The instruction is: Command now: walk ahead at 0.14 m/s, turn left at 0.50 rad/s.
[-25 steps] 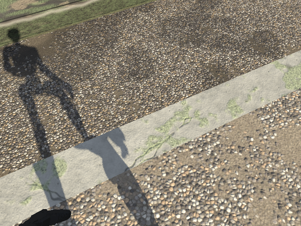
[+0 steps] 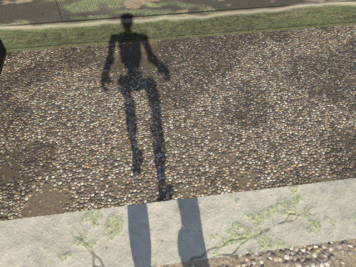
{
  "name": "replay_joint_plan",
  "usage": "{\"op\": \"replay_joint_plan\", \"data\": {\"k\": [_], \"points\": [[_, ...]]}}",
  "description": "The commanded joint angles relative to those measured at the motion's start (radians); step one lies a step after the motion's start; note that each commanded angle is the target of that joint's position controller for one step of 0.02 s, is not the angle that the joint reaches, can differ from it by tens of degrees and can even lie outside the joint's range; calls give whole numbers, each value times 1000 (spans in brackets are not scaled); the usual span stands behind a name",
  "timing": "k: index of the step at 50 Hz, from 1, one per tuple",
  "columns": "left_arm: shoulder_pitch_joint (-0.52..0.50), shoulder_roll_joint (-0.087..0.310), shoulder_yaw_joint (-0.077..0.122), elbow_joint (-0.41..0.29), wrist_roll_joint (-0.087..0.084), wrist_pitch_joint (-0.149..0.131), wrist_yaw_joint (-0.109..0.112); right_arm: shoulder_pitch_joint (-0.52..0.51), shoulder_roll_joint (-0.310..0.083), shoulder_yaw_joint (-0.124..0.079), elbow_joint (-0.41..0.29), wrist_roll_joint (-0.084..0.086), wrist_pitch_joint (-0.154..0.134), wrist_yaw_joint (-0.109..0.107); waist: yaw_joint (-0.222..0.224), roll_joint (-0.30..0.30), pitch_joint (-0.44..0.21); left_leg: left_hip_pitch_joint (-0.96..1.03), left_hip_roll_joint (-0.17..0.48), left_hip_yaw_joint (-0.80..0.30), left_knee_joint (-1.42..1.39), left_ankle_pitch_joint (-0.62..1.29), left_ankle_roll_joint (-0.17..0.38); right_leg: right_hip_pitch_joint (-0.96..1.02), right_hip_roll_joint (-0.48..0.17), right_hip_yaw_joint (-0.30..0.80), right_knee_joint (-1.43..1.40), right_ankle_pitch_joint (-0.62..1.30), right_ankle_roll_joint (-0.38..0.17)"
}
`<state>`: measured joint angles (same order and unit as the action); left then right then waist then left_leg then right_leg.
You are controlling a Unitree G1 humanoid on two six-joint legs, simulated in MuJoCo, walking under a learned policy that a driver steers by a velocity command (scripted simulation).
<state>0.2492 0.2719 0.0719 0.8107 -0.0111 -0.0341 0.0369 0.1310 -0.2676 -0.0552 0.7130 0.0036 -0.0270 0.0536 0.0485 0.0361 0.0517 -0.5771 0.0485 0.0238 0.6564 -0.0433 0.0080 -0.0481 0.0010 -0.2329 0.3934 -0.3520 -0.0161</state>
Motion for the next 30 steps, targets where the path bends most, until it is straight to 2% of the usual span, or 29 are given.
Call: {"op": "replay_joint_plan", "data": {"k": [1,2,3,4,5,6,7,8,9,10,11,12,13,17,21,23,24,25,26,27,28,29,30], "points": [[-81,161,39,-70,-21,14,19,180,-126,-54,-34,-10,-7,6,-124,-95,-124,254,-73,64,-85,-22,60,-69,-231,47,252,825,-91],[-45,151,37,-68,-15,12,18,263,-198,-81,-24,-12,-13,-15,-156,13,-179,418,-49,-16,-176,353,110,-154,-146,21,483,652,-14],[19,52,6,-92,46,6,8,249,-299,-96,-38,-14,-8,-41,-77,280,-229,640,185,-336,-128,902,247,-457,14,31,853,-242,68],[102,85,0,-92,22,1,-7,222,-288,-76,-87,-33,-14,-30,-62,232,-449,732,349,-668,-207,715,428,-554,90,289,1058,-372,81],[26,149,17,-94,-4,14,-7,154,-227,-68,-118,-25,-9,-22,-94,82,-416,675,310,-609,-254,475,403,-593,38,356,1066,-300,57],[-40,146,19,-113,-6,26,2,106,-180,-54,-120,-9,-4,-25,-81,22,-308,579,267,-538,-269,287,346,-633,10,345,1016,-230,42],[-67,134,20,-105,7,38,17,77,-147,-44,-120,3,4,-34,-65,-40,-226,465,223,-488,-291,146,296,-626,-20,347,940,-167,41],[-75,138,25,-108,13,49,28,58,-143,-43,-127,-3,12,-47,-48,-1,-184,362,183,-450,-308,85,276,-578,-26,352,880,-124,44],[-63,134,27,-106,12,58,27,53,-147,-45,-136,-16,18,-55,-32,34,-174,305,150,-427,-327,35,262,-524,-15,346,832,-92,46],[-58,110,20,-103,14,64,26,58,-152,-49,-140,-24,23,-63,-26,61,-169,287,129,-409,-332,49,258,-500,2,333,775,-78,56],[-48,92,15,-96,14,66,26,66,-157,-53,-143,-24,26,-70,-24,65,-178,287,117,-393,-330,66,254,-483,12,326,721,-72,66],[-48,86,14,-88,15,65,27,78,-170,-59,-146,-22,29,-74,-30,63,-186,292,111,-386,-325,78,251,-466,19,324,668,-67,75],[-64,76,12,-92,10,61,29,78,-167,-61,-151,-15,37,-82,-34,59,-194,302,103,-394,-322,45,246,-465,21,323,625,-55,81],[-90,75,13,-90,5,58,23,57,-167,-67,-180,-14,63,-99,-50,105,-177,257,81,-455,-355,-226,221,-414,26,332,509,-3,88],[-76,90,20,-82,4,36,2,61,-167,-69,-192,-13,81,-100,-66,146,-158,274,79,-542,-362,-310,197,-357,35,328,380,-29,62],[-22,99,27,-62,0,21,-18,53,-162,-69,-193,1,92,-105,-44,152,-154,266,61,-563,-345,-337,165,-275,38,313,229,6,28],[17,96,30,-46,2,17,-23,38,-159,-66,-194,16,98,-108,-17,140,-151,232,31,-544,-312,-368,132,-195,31,299,89,92,7],[51,145,45,-35,20,18,-22,66,-131,-61,-193,19,100,-111,-22,34,-147,150,-47,-465,-179,-452,78,-113,-95,408,-24,99,-35],[40,248,65,-41,42,26,-21,82,-106,-61,-215,23,97,-111,-64,-278,-101,-44,-241,-218,102,-554,20,-100,-327,691,-113,210,-160],[-52,228,57,-87,70,20,-24,100,-176,-87,-211,6,75,-106,-76,-316,-84,-60,-202,-223,353,-583,-20,-222,-418,812,-139,257,-254],[-155,173,40,-130,68,20,-15,124,-215,-103,-169,14,75,-103,-105,-215,-64,-29,-175,-233,481,-499,-29,-258,-357,677,-112,268,-221],[-206,131,29,-143,50,24,-8,151,-198,-102,-131,16,85,-108,-120,-170,-50,-24,-172,-209,544,-428,-43,-261,-278,557,-87,257,-167],[-213,108,19,-152,33,27,-1,170,-172,-96,-112,12,98,-114,-112,-157,-51,-47,-168,-199,618,-373,-59,-228,-242,497,-75,240,-147]]}}
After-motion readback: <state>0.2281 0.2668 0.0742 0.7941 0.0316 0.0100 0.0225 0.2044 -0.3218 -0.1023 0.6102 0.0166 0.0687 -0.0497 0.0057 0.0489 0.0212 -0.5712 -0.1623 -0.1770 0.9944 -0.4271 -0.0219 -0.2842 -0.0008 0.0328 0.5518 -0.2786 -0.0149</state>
